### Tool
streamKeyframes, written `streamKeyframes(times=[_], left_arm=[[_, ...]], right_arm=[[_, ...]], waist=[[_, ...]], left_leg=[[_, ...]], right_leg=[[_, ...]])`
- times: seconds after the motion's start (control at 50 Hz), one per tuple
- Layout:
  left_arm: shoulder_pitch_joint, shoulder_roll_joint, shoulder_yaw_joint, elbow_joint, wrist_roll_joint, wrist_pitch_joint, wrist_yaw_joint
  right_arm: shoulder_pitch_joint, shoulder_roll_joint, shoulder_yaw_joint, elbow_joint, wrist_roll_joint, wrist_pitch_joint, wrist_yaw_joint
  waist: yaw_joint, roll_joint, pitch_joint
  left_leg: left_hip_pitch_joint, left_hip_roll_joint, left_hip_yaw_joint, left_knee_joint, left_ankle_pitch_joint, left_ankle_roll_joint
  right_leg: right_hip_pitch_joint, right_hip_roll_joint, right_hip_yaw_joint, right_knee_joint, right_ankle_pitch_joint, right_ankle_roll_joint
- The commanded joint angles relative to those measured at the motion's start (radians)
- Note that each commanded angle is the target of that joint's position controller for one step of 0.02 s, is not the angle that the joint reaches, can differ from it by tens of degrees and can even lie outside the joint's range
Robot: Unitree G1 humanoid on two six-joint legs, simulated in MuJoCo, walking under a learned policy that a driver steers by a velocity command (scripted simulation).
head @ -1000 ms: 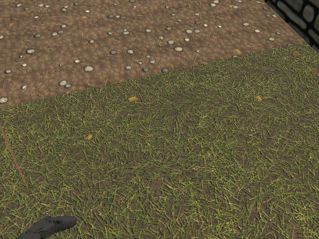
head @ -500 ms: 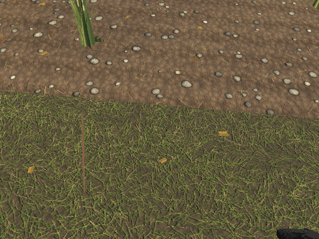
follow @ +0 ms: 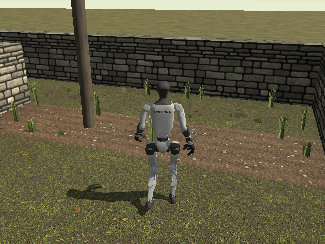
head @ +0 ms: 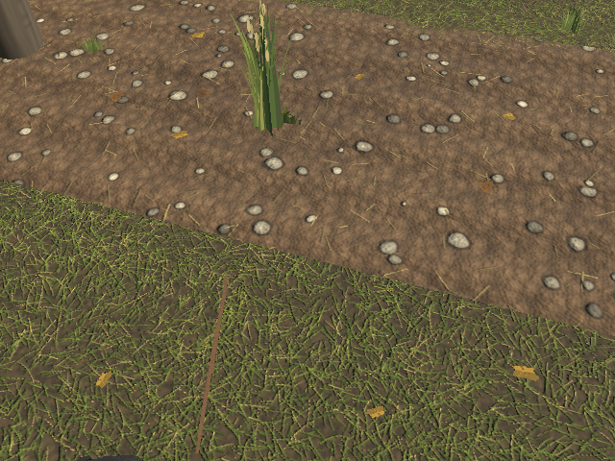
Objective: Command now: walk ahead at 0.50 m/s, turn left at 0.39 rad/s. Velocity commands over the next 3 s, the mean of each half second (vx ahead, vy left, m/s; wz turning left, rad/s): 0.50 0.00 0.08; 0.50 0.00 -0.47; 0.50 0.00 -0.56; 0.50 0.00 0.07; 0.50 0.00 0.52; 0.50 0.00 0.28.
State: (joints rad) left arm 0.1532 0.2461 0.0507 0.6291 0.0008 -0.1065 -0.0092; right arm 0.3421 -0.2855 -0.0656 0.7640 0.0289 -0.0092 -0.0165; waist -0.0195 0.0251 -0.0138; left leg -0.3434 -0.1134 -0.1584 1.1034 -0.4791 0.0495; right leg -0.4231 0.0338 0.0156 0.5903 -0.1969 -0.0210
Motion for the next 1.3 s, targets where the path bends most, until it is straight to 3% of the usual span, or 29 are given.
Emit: streamKeyframes(times=[0.02,0.08,0.22,0.3,0.36,0.38,0.4,0.42,0.44,0.46,0.5,0.56,0.64,0.72,0.86,0.92,0.96,1.0,1.02,1.04,1.06,1.08,1.1,1.12,1.14,1.16,1.2,1.22,1.3], left_arm=[[0.147,0.132,0.047,0.002,0.003,0.010,0.001],[0.104,0.104,0.037,0.022,0.003,0.005,-0.008],[0.164,0.207,0.060,0.116,-0.022,0.020,0.003],[0.226,0.209,0.057,0.167,-0.027,0.036,0.002],[0.199,0.215,0.052,0.173,-0.040,0.053,0.002],[0.188,0.184,0.039,0.171,-0.032,0.047,0.003],[0.199,0.109,0.012,0.141,0.001,0.040,0.002],[0.299,0.086,0.008,0.126,-0.026,0.026,0.002],[0.258,0.192,0.037,0.144,-0.046,0.026,0.006],[0.211,0.215,0.049,0.135,-0.051,0.033,0.006],[0.182,0.179,0.054,0.132,-0.035,0.055,0.013],[0.194,0.112,0.045,0.130,-0.029,0.081,0.006],[0.120,0.132,0.065,0.110,-0.037,0.075,0.000],[0.011,0.079,0.048,0.077,-0.009,0.063,-0.030],[-0.215,0.055,0.025,-0.010,-0.027,0.086,-0.101],[-0.250,0.033,0.012,-0.001,-0.029,0.082,-0.111],[-0.112,0.076,0.035,0.060,-0.017,0.084,-0.097],[0.205,0.183,0.093,0.163,-0.006,0.089,-0.054],[0.253,0.279,0.099,0.196,0.006,0.083,-0.040],[0.313,0.308,0.087,0.172,-0.004,0.064,-0.042],[0.429,0.294,0.093,0.180,-0.015,0.073,-0.037],[0.407,0.294,0.093,0.199,-0.015,0.081,-0.022],[0.226,0.215,0.068,0.145,-0.017,0.079,-0.014],[0.091,0.193,0.050,0.094,-0.005,0.053,-0.010],[0.004,0.173,0.045,0.062,0.005,0.034,-0.016],[-0.042,0.168,0.043,0.073,-0.008,0.036,-0.011],[-0.070,0.175,0.046,0.071,-0.005,0.035,0.008],[-0.050,0.180,0.051,0.075,-0.003,0.037,0.019],[0.088,0.176,0.058,0.118,-0.031,0.060,0.026]], right_arm=[[-0.079,-0.100,-0.027,-0.108,-0.012,-0.019,0.005],[-0.064,-0.063,-0.022,-0.103,-0.009,-0.015,0.012],[-0.275,-0.031,0.012,-0.152,-0.019,-0.051,0.030],[-0.339,-0.041,0.010,-0.177,-0.010,-0.062,0.038],[-0.195,-0.081,-0.015,-0.141,-0.015,-0.071,0.045],[-0.054,-0.135,-0.042,-0.103,-0.024,-0.072,0.037],[0.105,-0.222,-0.062,-0.091,-0.037,-0.070,0.025],[0.103,-0.240,-0.064,-0.083,-0.033,-0.063,0.034],[0.065,-0.152,-0.042,-0.087,-0.019,-0.066,0.043],[0.006,-0.106,-0.028,-0.096,-0.019,-0.071,0.049],[-0.089,-0.046,-0.011,-0.093,-0.021,-0.081,0.054],[-0.094,-0.065,-0.026,-0.063,-0.035,-0.102,0.049],[-0.082,-0.084,-0.039,-0.019,-0.027,-0.134,0.019],[-0.039,-0.086,-0.040,0.013,-0.029,-0.112,-0.024],[0.128,-0.092,-0.039,0.042,-0.022,-0.070,-0.047],[0.122,-0.103,-0.033,0.027,-0.013,-0.045,-0.044],[0.118,-0.141,-0.037,0.026,-0.007,-0.039,-0.034],[0.100,-0.167,-0.043,0.044,0.012,-0.055,-0.013],[0.166,-0.057,-0.027,0.038,-0.025,-0.077,-0.002],[0.223,-0.077,0.002,-0.017,-0.024,-0.109,0.011],[0.087,-0.111,0.004,-0.096,0.020,-0.129,0.016],[-0.001,-0.092,0.015,-0.131,0.050,-0.144,0.013],[-0.086,-0.103,0.012,-0.127,0.029,-0.133,-0.014],[-0.042,-0.135,0.001,-0.111,0.019,-0.126,-0.020],[-0.018,-0.158,-0.009,-0.087,-0.017,-0.113,-0.025],[-0.018,-0.131,-0.016,-0.087,-0.040,-0.098,-0.024],[-0.078,-0.080,-0.002,-0.112,-0.059,-0.099,-0.018],[-0.103,-0.051,0.007,-0.118,-0.061,-0.103,-0.010],[-0.210,-0.060,0.003,-0.150,-0.023,-0.096,0.008]], waist=[[0.073,-0.079,0.054],[0.026,-0.132,0.030],[0.089,-0.100,0.027],[0.102,-0.120,0.016],[-0.005,-0.115,-0.010],[-0.076,-0.079,-0.088],[-0.124,0.099,-0.234],[-0.067,0.307,-0.288],[-0.077,0.182,-0.180],[-0.061,0.144,-0.098],[-0.013,0.079,-0.009],[0.014,0.028,0.006],[0.021,0.040,0.047],[-0.004,0.011,0.069],[-0.115,-0.002,0.175],[-0.120,-0.015,0.175],[-0.055,-0.007,0.094],[0.141,-0.038,-0.049],[0.105,-0.310,-0.102],[0.109,-0.295,-0.407],[0.196,-0.214,-0.547],[0.154,-0.115,-0.444],[0.113,0.000,-0.277],[0.034,0.019,-0.212],[-0.007,0.036,-0.118],[-0.051,0.023,-0.021],[-0.047,-0.037,0.034],[-0.028,-0.069,0.003],[0.044,-0.092,-0.037]], left_leg=[[-0.447,0.121,-0.003,0.122,0.120,-0.023],[-0.322,0.169,0.045,-0.018,0.157,-0.029],[-0.222,0.181,0.121,-0.468,0.440,-0.050],[-0.137,0.149,0.157,-0.505,0.412,-0.038],[0.105,0.115,0.183,-0.618,0.368,0.011],[0.320,0.156,0.136,-0.633,0.384,0.047],[0.574,0.402,-0.128,-0.651,0.410,0.119],[0.683,0.516,-0.445,-0.754,0.242,0.246],[0.578,0.491,-0.381,-0.782,0.179,0.230],[0.476,0.454,-0.255,-0.807,0.220,0.201],[0.332,0.394,-0.109,-0.867,0.331,0.176],[0.246,0.372,0.021,-0.918,0.480,0.187],[0.312,0.378,0.119,-0.902,0.542,0.132],[0.192,0.333,0.275,-0.809,0.417,0.098],[0.368,0.447,0.258,-0.559,0.310,0.064],[0.311,0.446,0.298,-0.452,0.392,0.029],[0.268,0.422,0.341,-0.244,0.644,0.008],[0.054,0.335,0.385,0.255,0.673,-0.050],[-0.420,0.189,0.336,0.759,-0.328,-0.117],[-0.547,0.189,0.127,0.907,-0.383,-0.140],[-0.615,0.157,0.049,0.860,-0.315,-0.151],[-0.713,0.203,0.049,0.682,-0.145,-0.106],[-0.706,0.219,0.092,0.635,-0.054,-0.099],[-0.615,0.253,0.011,0.458,0.118,-0.084],[-0.502,0.269,-0.002,0.375,0.106,-0.093],[-0.394,0.285,0.011,0.184,0.133,-0.124],[-0.218,0.264,0.079,-0.123,0.209,-0.153],[-0.114,0.231,0.103,-0.244,0.331,-0.152],[-0.051,0.144,0.109,-0.467,0.484,-0.132]], right_leg=[[0.354,-0.313,0.474,-0.334,-0.233,-0.178],[0.250,-0.248,0.309,-0.386,-0.081,-0.176],[0.258,-0.231,0.129,-0.417,0.126,-0.185],[0.293,-0.243,0.113,-0.362,0.201,-0.177],[0.243,-0.239,0.125,-0.224,0.318,-0.151],[0.164,-0.184,0.086,-0.039,0.349,-0.112],[-0.017,-0.097,0.025,0.307,-0.022,-0.058],[-0.287,0.000,0.068,0.538,-0.380,-0.032],[-0.351,-0.054,0.132,0.629,-0.329,-0.032],[-0.350,-0.085,0.123,0.633,-0.245,-0.033],[-0.308,-0.133,0.119,0.566,-0.133,-0.012],[-0.239,-0.143,0.103,0.521,-0.020,0.012],[-0.351,-0.145,0.186,0.372,0.210,0.003],[-0.227,-0.113,0.100,0.133,0.562,-0.007],[-0.420,-0.122,0.084,-0.017,0.542,-0.034],[-0.284,-0.111,-0.002,-0.092,0.501,-0.033],[-0.029,-0.052,-0.072,-0.120,0.459,-0.052],[0.470,-0.018,-0.101,-0.201,0.561,-0.147],[0.887,-0.152,0.080,0.064,1.005,-0.243],[1.111,-0.325,0.353,0.217,1.191,-0.414],[1.152,-0.393,0.551,0.016,0.700,-0.509],[1.032,-0.385,0.653,-0.177,0.084,-0.436],[0.817,-0.373,0.683,-0.275,-0.072,-0.383],[0.585,-0.420,0.718,-0.268,-0.013,-0.392],[0.386,-0.390,0.686,-0.255,0.158,-0.386],[0.179,-0.294,0.512,-0.280,0.250,-0.349],[-0.029,-0.177,0.320,-0.294,0.404,-0.299],[-0.063,-0.121,0.245,-0.284,0.434,-0.272],[0.072,-0.128,0.289,-0.231,0.216,-0.219]])
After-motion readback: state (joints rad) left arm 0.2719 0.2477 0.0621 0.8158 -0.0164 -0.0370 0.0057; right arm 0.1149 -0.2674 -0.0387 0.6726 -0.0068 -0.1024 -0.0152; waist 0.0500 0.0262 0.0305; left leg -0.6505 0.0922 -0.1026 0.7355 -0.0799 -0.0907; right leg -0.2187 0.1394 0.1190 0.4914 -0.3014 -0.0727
